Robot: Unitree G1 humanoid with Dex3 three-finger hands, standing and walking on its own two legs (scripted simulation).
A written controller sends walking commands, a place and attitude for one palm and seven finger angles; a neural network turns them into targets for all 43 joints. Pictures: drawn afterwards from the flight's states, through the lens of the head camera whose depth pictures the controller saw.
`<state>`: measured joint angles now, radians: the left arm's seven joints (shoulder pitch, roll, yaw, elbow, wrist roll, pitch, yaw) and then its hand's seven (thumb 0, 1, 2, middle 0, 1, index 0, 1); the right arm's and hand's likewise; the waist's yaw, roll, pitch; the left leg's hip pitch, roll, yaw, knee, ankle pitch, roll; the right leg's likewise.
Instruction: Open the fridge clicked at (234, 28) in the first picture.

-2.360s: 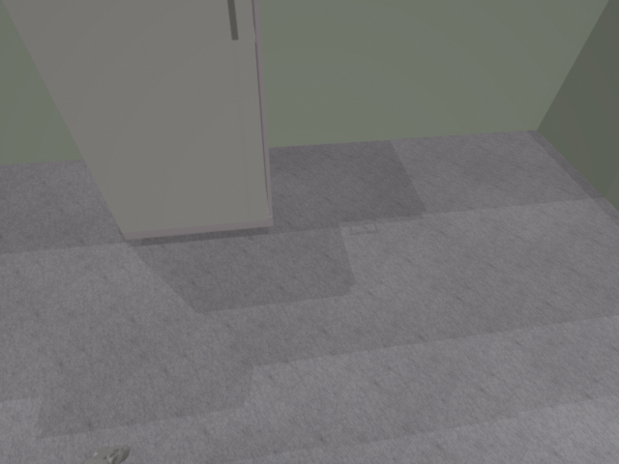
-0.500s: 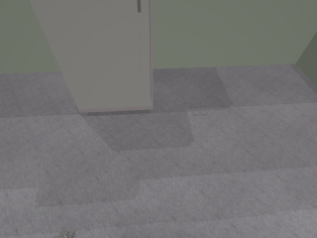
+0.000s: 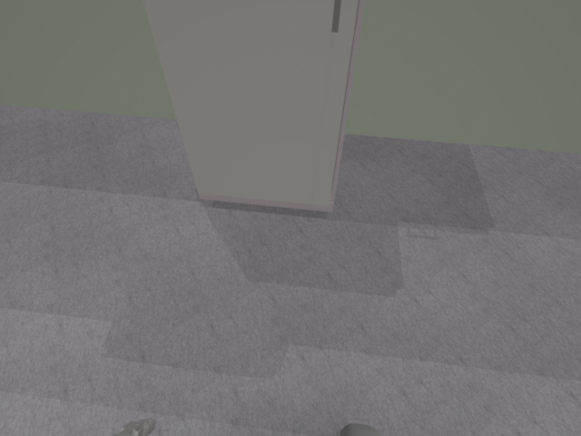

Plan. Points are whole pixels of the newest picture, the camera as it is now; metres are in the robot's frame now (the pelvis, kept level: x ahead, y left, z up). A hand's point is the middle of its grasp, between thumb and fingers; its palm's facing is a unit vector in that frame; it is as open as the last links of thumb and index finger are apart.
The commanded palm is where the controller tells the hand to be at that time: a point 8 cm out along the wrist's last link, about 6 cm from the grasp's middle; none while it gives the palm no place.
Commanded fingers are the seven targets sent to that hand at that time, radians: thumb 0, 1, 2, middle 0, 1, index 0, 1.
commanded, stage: walk to a spot facing it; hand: right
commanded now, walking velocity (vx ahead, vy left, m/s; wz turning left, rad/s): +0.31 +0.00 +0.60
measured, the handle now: out of the picture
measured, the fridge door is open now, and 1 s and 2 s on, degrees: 0 0 0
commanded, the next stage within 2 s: none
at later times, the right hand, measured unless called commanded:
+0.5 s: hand (383, 309) +0.36 -0.18 -0.16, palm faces -0.36 +0.92 -0.18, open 7.4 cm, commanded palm none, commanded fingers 0.00 -0.90 -0.90 0.20 0.30 0.20 0.30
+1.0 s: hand (368, 279) +0.44 -0.17 -0.19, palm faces -0.50 +0.84 -0.20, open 7.4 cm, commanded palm none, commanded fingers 0.00 -0.90 -0.90 0.20 0.30 0.20 0.30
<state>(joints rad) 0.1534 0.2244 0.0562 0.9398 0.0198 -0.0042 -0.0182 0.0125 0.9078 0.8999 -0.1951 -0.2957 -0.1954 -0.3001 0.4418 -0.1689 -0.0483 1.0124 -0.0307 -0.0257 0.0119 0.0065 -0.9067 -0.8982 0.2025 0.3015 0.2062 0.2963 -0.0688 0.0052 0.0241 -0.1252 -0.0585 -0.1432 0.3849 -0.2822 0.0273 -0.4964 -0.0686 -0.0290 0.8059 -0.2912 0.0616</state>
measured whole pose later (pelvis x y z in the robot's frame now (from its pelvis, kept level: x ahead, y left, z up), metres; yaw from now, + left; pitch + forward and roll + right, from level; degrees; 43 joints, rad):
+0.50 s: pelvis +0.16 -0.05 -0.01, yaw +20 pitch -1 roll +1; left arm 0.43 0.18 0.03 1.07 0.03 -0.05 0.03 0.01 0.92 0.90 -0.20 -0.30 -0.20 -0.30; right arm 0.06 -0.24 -0.09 0.91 -0.04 0.05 0.05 0.01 -0.92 -0.90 0.19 0.30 0.19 0.29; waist 0.04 0.02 0.10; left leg -0.60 0.06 0.10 0.85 -0.17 -0.01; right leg 0.02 -0.07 -0.35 0.39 -0.38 -0.02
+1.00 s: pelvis +0.26 -0.05 -0.02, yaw +36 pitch +0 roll +0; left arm 0.13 0.18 0.03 0.86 0.01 0.00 0.02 0.01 0.91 0.90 -0.20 -0.30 -0.20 -0.30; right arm 0.20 -0.22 -0.08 0.89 -0.02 0.06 0.01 0.01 -0.91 -0.90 0.20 0.30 0.20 0.30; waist -0.03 0.03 0.04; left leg -0.42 -0.07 -0.09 0.61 -0.19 0.01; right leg -0.33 -0.05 -0.05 0.64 -0.33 0.03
